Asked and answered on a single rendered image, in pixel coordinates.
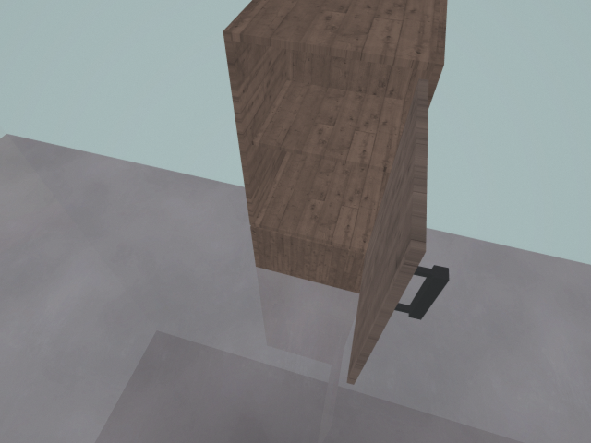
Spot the cupboard door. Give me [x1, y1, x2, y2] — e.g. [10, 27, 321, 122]
[347, 78, 428, 385]

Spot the handle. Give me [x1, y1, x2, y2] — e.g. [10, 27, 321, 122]
[394, 265, 449, 320]

